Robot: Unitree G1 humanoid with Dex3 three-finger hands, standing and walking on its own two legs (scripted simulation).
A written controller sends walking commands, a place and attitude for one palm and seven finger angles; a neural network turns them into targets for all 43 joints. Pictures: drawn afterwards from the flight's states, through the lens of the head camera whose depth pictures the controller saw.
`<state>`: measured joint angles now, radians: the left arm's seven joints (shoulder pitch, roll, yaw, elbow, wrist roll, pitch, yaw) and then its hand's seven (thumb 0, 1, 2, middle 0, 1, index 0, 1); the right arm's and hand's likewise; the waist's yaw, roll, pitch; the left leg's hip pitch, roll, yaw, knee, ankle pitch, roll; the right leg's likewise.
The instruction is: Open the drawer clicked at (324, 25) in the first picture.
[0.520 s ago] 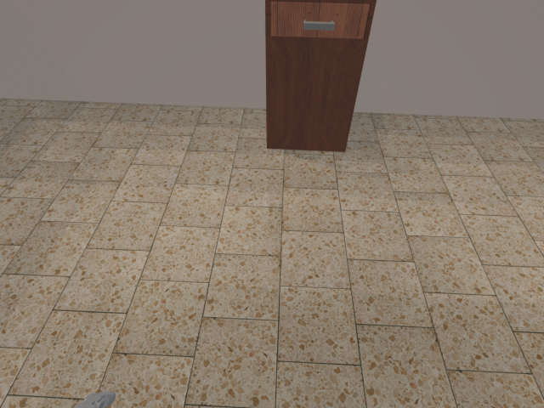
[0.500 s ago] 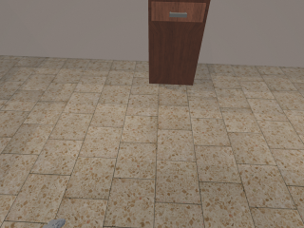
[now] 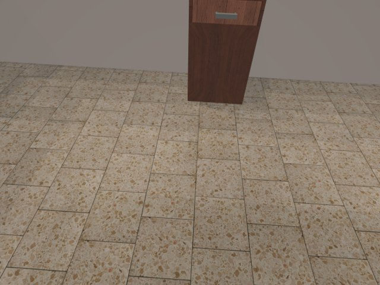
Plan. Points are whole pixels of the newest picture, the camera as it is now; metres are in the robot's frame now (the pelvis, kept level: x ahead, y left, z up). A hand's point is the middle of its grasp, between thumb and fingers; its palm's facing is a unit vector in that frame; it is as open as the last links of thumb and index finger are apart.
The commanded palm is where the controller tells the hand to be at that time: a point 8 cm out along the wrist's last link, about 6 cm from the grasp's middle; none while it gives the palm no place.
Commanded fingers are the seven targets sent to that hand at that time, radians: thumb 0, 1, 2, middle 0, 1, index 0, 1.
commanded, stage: stand and wait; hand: left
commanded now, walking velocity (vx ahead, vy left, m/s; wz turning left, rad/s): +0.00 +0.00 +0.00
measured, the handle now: (225, 14) +1.66 -0.13 -0.04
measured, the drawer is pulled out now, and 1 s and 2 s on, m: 0.00 0.00 0.00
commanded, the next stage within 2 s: look at it before walking up in 0.30 s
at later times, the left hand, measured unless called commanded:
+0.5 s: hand out of the picture +0.07 +0.25 -0.15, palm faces -0.02 -0.94 -0.33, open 7.4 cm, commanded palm none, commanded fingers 0.00 0.90 0.90 -0.20 -0.30 -0.20 -0.30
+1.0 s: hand out of the picture +0.07 +0.24 -0.15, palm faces -0.03 -0.94 -0.33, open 7.4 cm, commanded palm none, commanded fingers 0.00 0.90 0.90 -0.20 -0.30 -0.20 -0.30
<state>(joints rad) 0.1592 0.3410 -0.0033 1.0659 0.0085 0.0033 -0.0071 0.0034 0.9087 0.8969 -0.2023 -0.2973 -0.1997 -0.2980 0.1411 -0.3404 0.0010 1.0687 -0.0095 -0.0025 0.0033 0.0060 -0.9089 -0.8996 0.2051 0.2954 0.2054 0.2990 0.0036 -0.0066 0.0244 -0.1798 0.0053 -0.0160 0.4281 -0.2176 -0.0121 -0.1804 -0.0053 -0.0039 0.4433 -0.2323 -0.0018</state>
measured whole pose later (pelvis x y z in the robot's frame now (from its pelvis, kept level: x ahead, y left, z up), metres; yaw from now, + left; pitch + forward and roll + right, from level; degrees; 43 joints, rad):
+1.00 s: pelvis +0.00 +0.00 +0.00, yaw +0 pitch -2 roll +0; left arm 0.14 0.34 0.00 1.10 0.01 -0.01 -0.01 0.00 0.91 0.90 -0.20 -0.30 -0.20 -0.30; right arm 0.13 -0.34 0.01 1.11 0.00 0.00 0.01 0.01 -0.91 -0.90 0.20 0.30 0.21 0.30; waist 0.00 0.00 0.03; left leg -0.15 0.01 -0.02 0.37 -0.19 -0.02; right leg -0.15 0.00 0.00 0.39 -0.21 -0.01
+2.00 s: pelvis +0.32 -0.02 -0.01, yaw -20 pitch -2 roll -1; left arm 0.36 0.19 0.07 1.11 0.03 -0.02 -0.01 0.00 0.91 0.90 -0.20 -0.30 -0.20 -0.30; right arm 0.19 -0.12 -0.04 1.00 -0.01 -0.08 -0.01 -0.01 -0.93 -0.90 0.20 0.30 0.21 0.30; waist 0.02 -0.05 0.04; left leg -0.30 0.07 0.21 0.58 -0.25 0.06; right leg -0.38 -0.03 0.00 1.21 -0.36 -0.03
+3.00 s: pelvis +0.72 -0.23 -0.02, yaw -30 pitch +0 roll -1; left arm 0.44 0.13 0.03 1.14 0.02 -0.07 0.01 0.00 0.92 0.90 -0.20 -0.30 -0.20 -0.30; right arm 0.10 -0.19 -0.04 0.99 -0.02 -0.04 0.03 0.01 -0.92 -0.90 0.20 0.29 0.20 0.30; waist 0.06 -0.01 0.05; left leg -0.44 0.09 0.15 0.60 -0.17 0.02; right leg 0.04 0.00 -0.15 0.44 -0.46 -0.01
